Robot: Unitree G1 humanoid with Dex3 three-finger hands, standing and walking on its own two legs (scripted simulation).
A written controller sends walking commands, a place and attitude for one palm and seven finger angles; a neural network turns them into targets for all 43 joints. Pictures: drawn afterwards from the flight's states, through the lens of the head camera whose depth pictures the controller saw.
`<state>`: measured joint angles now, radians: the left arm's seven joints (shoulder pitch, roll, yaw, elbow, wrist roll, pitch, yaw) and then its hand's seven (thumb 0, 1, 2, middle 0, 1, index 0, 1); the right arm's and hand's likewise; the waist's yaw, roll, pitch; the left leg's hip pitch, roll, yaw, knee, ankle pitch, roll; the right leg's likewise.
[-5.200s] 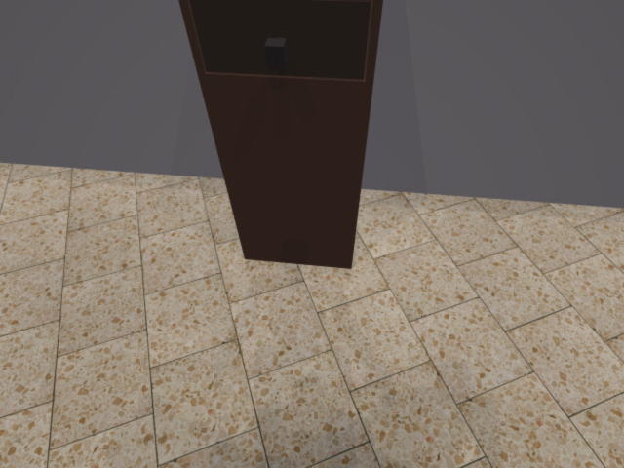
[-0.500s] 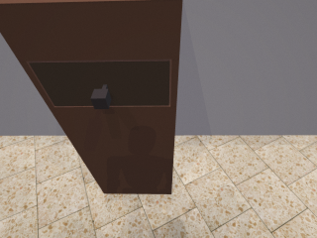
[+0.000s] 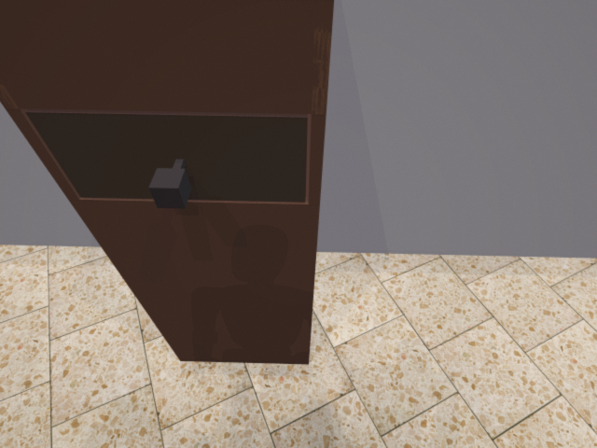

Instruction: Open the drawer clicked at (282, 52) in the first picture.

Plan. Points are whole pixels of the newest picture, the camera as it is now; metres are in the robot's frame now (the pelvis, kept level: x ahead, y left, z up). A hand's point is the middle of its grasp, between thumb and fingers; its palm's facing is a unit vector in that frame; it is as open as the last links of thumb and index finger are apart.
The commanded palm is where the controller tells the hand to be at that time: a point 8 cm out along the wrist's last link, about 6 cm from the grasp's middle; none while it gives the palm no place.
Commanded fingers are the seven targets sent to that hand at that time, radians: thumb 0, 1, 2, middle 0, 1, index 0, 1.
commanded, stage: come to a stop and stand still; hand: left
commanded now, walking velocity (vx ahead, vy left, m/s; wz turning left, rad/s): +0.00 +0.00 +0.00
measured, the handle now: (174, 179) +0.45 +0.22 +0.11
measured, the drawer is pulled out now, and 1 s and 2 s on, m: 0.00 0.00 0.00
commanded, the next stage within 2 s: look again from close up in 0.36 s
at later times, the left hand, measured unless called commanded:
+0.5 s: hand out of the picture +0.03 +0.19 -0.17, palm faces +0.01 -0.97 -0.25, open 7.4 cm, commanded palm none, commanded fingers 0.00 0.90 0.90 -0.20 -0.30 -0.20 -0.30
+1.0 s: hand out of the picture +0.01 +0.19 -0.17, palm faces +0.01 -0.97 -0.23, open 7.4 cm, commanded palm none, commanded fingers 0.00 0.90 0.90 -0.20 -0.30 -0.20 -0.30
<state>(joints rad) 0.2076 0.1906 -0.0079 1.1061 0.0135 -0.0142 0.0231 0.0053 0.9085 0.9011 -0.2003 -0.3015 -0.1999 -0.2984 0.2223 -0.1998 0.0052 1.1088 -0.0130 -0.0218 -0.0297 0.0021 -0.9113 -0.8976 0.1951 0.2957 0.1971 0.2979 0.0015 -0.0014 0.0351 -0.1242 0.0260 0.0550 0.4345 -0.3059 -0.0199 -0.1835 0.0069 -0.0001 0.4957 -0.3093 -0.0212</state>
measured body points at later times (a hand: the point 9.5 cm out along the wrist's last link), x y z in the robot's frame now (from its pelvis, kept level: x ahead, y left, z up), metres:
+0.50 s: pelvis +0.00 -0.01 +0.00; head +0.01 -0.02 +0.45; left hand +0.03 +0.24 -0.15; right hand +0.03 -0.26 -0.15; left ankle -0.05 +0.13 -0.74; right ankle -0.03 -0.10 -0.74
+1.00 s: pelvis -0.02 -0.01 +0.00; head +0.00 -0.01 +0.45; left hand +0.01 +0.24 -0.15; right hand +0.01 -0.25 -0.15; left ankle -0.05 +0.13 -0.74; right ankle -0.03 -0.10 -0.74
